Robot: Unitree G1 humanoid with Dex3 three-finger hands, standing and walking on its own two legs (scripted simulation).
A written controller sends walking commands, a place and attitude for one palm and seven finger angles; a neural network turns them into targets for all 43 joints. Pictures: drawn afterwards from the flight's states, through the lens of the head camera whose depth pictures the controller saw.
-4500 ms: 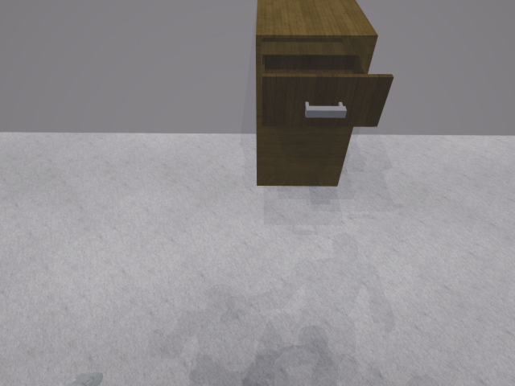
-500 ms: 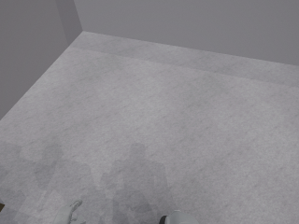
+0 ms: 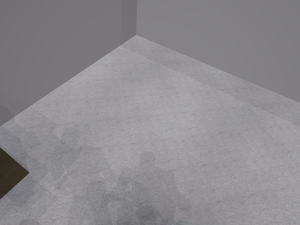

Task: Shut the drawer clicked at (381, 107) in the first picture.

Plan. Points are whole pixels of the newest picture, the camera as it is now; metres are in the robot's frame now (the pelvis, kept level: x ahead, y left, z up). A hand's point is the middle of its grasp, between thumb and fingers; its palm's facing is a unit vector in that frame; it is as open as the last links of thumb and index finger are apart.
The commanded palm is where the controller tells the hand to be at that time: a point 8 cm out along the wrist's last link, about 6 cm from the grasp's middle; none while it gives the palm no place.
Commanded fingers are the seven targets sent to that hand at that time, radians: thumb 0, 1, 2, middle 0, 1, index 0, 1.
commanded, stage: turn to face it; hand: left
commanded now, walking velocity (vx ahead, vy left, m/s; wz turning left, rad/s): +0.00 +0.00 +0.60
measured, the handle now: out of the picture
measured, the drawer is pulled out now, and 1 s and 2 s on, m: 0.30 0.30 0.30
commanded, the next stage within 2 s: take the last steps up to it in 1.52 s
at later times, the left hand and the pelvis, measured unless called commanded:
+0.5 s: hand out of the picture +0.03 +0.17 -0.13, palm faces +0.31 -0.91 -0.27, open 7.4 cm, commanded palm none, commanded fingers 0.00 0.90 0.90 -0.20 -0.30 -0.20 -0.30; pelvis +0.00 -0.05 +0.01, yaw +17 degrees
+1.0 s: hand out of the picture -0.11 +0.22 -0.16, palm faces +0.59 -0.76 -0.27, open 7.4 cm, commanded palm none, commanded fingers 0.00 0.90 0.90 -0.20 -0.30 -0.20 -0.30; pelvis -0.02 +0.00 +0.01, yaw +34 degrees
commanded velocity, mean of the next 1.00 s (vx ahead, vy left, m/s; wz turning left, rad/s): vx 0.00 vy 0.00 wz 0.60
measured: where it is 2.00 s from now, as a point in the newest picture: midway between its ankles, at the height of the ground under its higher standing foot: outside the picture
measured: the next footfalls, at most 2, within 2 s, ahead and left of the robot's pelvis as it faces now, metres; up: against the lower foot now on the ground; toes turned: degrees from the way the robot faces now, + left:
right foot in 0.40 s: +0.06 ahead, -0.15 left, +0.00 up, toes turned +11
left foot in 0.82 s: -0.04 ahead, +0.10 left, +0.00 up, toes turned +35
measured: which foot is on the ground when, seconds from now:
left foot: down 0.00-0.40, up 0.42-0.80, down 0.82-1.00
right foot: up 0.00-0.38, down 0.40-0.82, up 0.84-1.00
